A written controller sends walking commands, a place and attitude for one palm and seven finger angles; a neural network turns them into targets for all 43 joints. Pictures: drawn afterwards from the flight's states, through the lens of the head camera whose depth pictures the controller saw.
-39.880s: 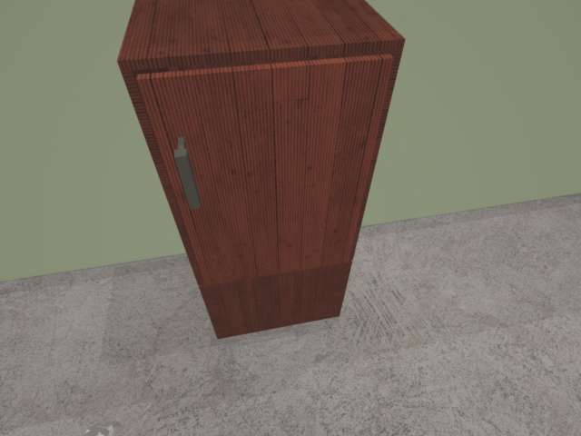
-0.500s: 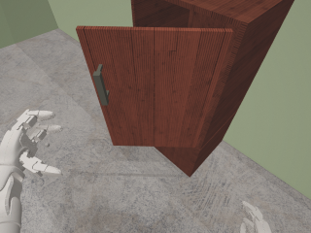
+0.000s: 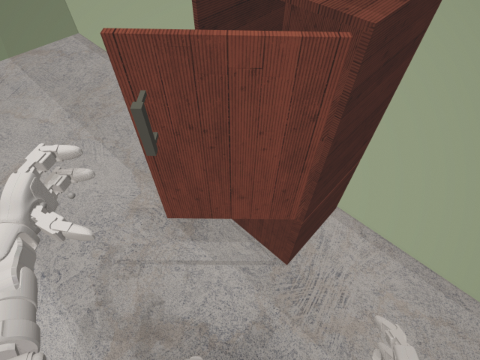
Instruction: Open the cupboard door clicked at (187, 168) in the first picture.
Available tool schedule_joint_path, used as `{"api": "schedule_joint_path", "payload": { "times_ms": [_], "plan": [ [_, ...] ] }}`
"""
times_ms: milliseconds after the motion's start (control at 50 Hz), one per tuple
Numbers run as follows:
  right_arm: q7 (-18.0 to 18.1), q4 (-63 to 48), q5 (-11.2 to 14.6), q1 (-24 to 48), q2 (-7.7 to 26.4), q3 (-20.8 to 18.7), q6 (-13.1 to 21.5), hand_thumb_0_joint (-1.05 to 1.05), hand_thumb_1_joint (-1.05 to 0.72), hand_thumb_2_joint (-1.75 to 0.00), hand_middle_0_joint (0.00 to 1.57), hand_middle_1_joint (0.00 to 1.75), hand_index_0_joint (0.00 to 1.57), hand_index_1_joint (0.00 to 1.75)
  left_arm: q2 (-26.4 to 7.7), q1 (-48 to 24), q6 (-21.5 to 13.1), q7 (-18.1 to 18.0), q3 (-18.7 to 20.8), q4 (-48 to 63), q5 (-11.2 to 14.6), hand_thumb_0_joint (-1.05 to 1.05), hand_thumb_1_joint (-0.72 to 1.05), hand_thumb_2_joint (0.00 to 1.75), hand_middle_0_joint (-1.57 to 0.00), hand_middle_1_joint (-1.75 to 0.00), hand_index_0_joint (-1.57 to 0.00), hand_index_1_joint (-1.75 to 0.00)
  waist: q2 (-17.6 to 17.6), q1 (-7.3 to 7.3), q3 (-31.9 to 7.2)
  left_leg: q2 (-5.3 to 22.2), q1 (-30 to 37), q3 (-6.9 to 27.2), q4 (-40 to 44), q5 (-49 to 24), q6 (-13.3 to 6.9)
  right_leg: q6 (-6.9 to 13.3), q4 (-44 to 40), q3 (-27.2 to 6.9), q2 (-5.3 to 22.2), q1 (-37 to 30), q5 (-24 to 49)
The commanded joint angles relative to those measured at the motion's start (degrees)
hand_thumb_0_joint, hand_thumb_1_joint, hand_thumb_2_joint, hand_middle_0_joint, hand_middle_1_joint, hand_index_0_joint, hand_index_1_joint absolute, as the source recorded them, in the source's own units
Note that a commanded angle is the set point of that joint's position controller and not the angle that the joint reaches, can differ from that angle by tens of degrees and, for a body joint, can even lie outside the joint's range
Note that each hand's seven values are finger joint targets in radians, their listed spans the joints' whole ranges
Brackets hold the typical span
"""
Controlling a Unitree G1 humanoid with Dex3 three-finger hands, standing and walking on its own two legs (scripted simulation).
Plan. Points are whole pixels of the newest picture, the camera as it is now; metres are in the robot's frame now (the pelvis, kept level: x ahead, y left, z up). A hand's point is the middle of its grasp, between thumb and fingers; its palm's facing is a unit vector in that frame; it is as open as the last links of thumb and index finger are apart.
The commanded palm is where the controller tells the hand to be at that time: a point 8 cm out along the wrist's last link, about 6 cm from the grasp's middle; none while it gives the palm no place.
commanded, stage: move the hooked fingers beside the handle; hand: left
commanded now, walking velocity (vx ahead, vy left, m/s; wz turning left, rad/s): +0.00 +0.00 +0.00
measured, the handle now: (147, 124) +0.53 +0.21 +0.07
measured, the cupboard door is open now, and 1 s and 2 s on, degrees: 43 43 43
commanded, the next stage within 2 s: none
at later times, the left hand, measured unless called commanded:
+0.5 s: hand (84, 175) +0.39 +0.28 +0.09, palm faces +0.05 -1.00 -0.01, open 14.0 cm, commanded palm +0.36 +0.33 +0.09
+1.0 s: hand (104, 149) +0.45 +0.27 +0.09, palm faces +0.05 -1.00 -0.01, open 14.0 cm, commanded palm +0.43 +0.31 +0.08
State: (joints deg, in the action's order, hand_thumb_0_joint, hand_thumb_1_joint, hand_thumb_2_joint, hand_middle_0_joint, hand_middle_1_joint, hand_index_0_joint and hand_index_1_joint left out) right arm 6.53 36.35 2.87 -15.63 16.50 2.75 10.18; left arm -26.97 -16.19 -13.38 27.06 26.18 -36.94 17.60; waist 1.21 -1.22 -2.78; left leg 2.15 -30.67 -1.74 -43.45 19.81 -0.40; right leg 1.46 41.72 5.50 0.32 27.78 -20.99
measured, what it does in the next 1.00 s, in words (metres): stands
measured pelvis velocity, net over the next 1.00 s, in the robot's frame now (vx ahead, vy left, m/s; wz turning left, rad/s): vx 0.00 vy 0.02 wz -0.02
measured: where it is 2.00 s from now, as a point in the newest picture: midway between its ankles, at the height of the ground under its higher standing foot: outside the picture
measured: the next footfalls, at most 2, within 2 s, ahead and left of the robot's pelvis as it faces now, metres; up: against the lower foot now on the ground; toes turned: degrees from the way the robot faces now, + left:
none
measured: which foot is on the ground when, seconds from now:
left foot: down 0.00-1.00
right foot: down 0.00-1.00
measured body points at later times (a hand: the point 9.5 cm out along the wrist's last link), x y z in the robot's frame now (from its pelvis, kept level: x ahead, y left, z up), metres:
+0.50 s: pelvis +0.00 +0.02 +0.00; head +0.06 +0.03 +0.44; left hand +0.38 +0.34 +0.09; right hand +0.10 -0.25 -0.10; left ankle +0.02 +0.11 -0.71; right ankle +0.00 -0.10 -0.71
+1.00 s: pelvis +0.00 +0.02 -0.01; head +0.08 +0.03 +0.43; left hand +0.44 +0.32 +0.09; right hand +0.04 -0.26 -0.12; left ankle +0.02 +0.11 -0.71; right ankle +0.00 -0.10 -0.71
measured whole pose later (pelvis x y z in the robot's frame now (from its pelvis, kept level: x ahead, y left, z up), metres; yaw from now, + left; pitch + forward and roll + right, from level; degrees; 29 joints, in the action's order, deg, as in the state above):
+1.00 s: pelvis +0.00 +0.02 -0.01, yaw -1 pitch +13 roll -2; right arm 4.1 37.0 1.5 -20.3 16.6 2.4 1.2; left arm -32.0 -40.4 -18.6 22.0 25.9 -61.2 10.1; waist 0.4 -6.0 -3.8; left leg 2.2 -40.0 -2.7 -48.2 21.4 -1.9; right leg 0.2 45.1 4.4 0.5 36.9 -21.3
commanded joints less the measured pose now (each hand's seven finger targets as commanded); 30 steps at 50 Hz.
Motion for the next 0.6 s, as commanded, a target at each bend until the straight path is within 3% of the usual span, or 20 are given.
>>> {"api": "schedule_joint_path", "payload": {
  "times_ms": [0, 40, 100, 120, 180, 220, 260, 280, 300, 380, 400, 460, 520, 540, 580],
  "plan": [
    [0.3, -7.56, 0.15, -0.54, 8.33, -3.96, 2.15, 0.0, -0.9, -0.9, 0.2, 0.3, 0.2, 0.3, -17.14, -13.24, -2.95, 0.88, 4.93, 8.38, 1.13, 0.0, -0.5, 0.3, -0.3, -1.2, -0.3, -1.2, 2.61, 0.76, -15.65, -2.24, 7.99, 1.61, 4.58, -12.88, -1.6, -0.62, -6.07, -5.06, 0.02, -6.06, 16.32],
    [-0.08, -8.14, 0.16, -1.14, 8.36, -4.15, 1.69, 0.0, -0.9, -0.9, 0.2, 0.3, 0.2, 0.3, -17.36, -13.02, -3.12, 0.61, 5.34, 8.87, 1.06, 0.0, -0.5, 0.3, -0.3, -1.2, -0.3, -1.2, 2.22, 0.76, -16.75, -2.23, 8.3, 1.48, 4.66, -14.43, -1.61, -0.76, -5.61, -4.53, -0.36, -6.09, 18.21],
    [-0.21, -7.71, 0.14, -2.03, 8.71, -4.4, 0.97, 0.0, -0.9, -0.9, 0.2, 0.3, 0.2, 0.3, -18.92, -15.79, -4.18, -0.06, 6.47, 8.32, 1.19, 0.0, -0.5, 0.3, -0.3, -1.2, -0.3, -1.2, 0.25, -0.05, -15.09, -1.97, 6.97, 1.54, 4.52, -13.78, -1.63, -0.89, -5.61, -4.57, -0.46, -5.47, 17.66],
    [-0.35, -7.84, 0.0, -2.31, 8.67, -4.5, 0.89, 0.0, -0.9, -0.9, 0.2, 0.3, 0.2, 0.3, -19.06, -16.08, -4.69, -0.2, 6.86, 8.74, 1.0, 0.0, -0.5, 0.3, -0.3, -1.2, -0.3, -1.2, 1.44, 0.19, -16.11, -2.1, 7.64, 1.57, 4.73, -13.82, -1.66, -0.83, -5.37, -4.45, -0.68, -5.16, 17.32],
    [-0.34, -7.67, -0.01, -2.55, 8.3, -4.51, 0.64, 0.0, -0.9, -0.9, 0.2, 0.3, 0.2, 0.3, -16.06, -20.25, -6.07, -0.5, 3.48, 10.79, 0.45, 0.0, -0.5, 0.3, -0.3, -1.2, -0.3, -1.2, 5.36, -0.99, -16.34, -1.95, 10.49, 1.99, 4.95, -13.6, -1.57, -0.46, -5.34, -3.75, -1.01, -2.39, 15.33],
    [-0.19, -6.94, -0.13, -3.45, 8.56, -4.72, 0.28, 0.0, -0.9, -0.9, 0.2, 0.3, 0.2, 0.3, -17.23, -21.46, -6.62, -0.8, 3.94, 10.55, -0.01, 0.0, -0.5, 0.3, -0.3, -1.2, -0.3, -1.2, 5.04, -1.11, -17.62, -1.64, 11.39, 2.48, 4.93, -14.42, -1.62, -0.31, -5.15, -3.62, -1.25, -2.29, 15.17],
    [-0.09, -6.55, -0.18, -3.76, 8.65, -4.83, 0.09, 0.0, -0.9, -0.9, 0.2, 0.3, 0.2, 0.3, -16.12, -22.22, -6.52, -1.02, 3.27, 9.41, 0.03, 0.0, -0.5, 0.3, -0.3, -1.2, -0.3, -1.2, 3.78, -1.55, -17.76, -1.54, 12.06, 2.92, 4.95, -14.4, -1.6, -0.35, -5.2, -3.27, -1.31, -1.35, 14.79],
    [-0.05, -6.29, -0.11, -3.68, 8.71, -4.73, -0.07, 0.0, -0.9, -0.9, 0.2, 0.3, 0.2, 0.3, -16.31, -22.9, -6.45, -1.06, 3.06, 8.9, -0.18, 0.0, -0.5, 0.3, -0.3, -1.2, -0.3, -1.2, 5.45, -1.48, -17.16, -1.48, 11.83, 3.05, 5.2, -13.62, -1.34, -0.24, -5.14, -3.13, -1.22, -0.73, 13.76],
    [-0.03, -6.1, -0.22, -4.19, 8.91, -4.74, -0.4, 0.0, -0.9, -0.9, 0.2, 0.3, 0.2, 0.3, -16.57, -22.57, -6.08, -1.28, 3.28, 7.44, -0.2, 0.0, -0.5, 0.3, -0.3, -1.2, -0.3, -1.2, 2.62, -1.6, -16.96, -1.41, 11.2, 3.01, 5.03, -13.49, -1.62, -0.29, -5.25, -3.18, -1.26, -1.0, 13.73],
    [-0.11, -5.89, -0.16, -4.37, 9.05, -4.42, -1.27, 0.0, -0.9, -0.9, 0.2, 0.3, 0.2, 0.3, -17.4, -26.71, -5.12, -1.9, 2.98, 2.31, -1.59, 0.0, -0.5, 0.3, -0.3, -1.2, -0.3, -1.2, 3.99, -1.8, -15.0, -1.44, 9.33, 3.53, 5.5, -11.26, -1.23, -0.18, -4.97, -2.82, -1.09, 0.96, 11.28],
    [-0.15, -5.68, -0.31, -4.61, 9.12, -4.36, -1.55, 0.0, -0.9, -0.9, 0.2, 0.3, 0.2, 0.3, -17.91, -28.78, -5.52, -2.33, 2.64, 3.0, -2.01, 0.0, -0.5, 0.3, -0.3, -1.2, -0.3, -1.2, 4.64, -1.88, -15.87, -1.34, 10.27, 3.59, 5.18, -12.43, -1.28, 0.0, -4.7, -2.82, -1.03, 1.0, 11.82],
    [-0.66, -6.31, -0.62, -4.88, 8.62, -4.5, -1.71, 0.0, -0.9, -0.9, 0.2, 0.3, 0.2, 0.3, -14.99, -30.96, -6.75, -3.43, 0.24, 5.6, -2.52, 0.0, -0.5, 0.3, -0.3, -1.2, -0.3, -1.2, 6.78, -2.0, -19.87, -0.98, 14.55, 4.49, 4.83, -15.55, -0.73, 0.01, -4.04, -2.46, -1.3, 2.19, 12.52],
    [-0.93, -5.64, -0.76, -5.89, 9.11, -4.42, -2.62, 0.0, -0.9, -0.9, 0.2, 0.3, 0.2, 0.3, -17.26, -29.95, -7.08, -4.25, 2.92, 0.9, -2.42, 0.0, -0.5, 0.3, -0.3, -1.2, -0.3, -1.2, 2.7, -1.82, -19.32, -0.74, 12.47, 4.56, 4.42, -16.31, -0.71, -0.04, -3.67, -2.38, -1.59, 1.49, 13.56],
    [-0.94, -5.56, -0.68, -5.8, 9.16, -4.47, -2.85, 0.0, -0.9, -0.9, 0.2, 0.3, 0.2, 0.3, -16.82, -31.68, -7.08, -4.19, 2.27, 0.04, -2.49, 0.0, -0.5, 0.3, -0.3, -1.2, -0.3, -1.2, 2.06, -2.36, -18.38, -0.8, 11.41, 4.4, 4.37, -15.23, -0.79, -0.18, -3.7, -2.44, -1.53, 1.9, 13.24],
    [-1.02, -5.7, -0.64, -5.89, 9.22, -4.44, -3.31, 0.0, -0.9, -0.9, 0.2, 0.3, 0.2, 0.3, -16.81, -31.5, -6.63, -4.08, 2.26, -2.22, -2.85, 0.0, -0.5, 0.3, -0.3, -1.2, -0.3, -1.2, 2.45, -2.07, -18.07, -0.95, 10.24, 4.02, 4.3, -15.01, -0.84, -0.15, -3.45, -2.52, -1.34, 1.69, 13.6]
  ]
}}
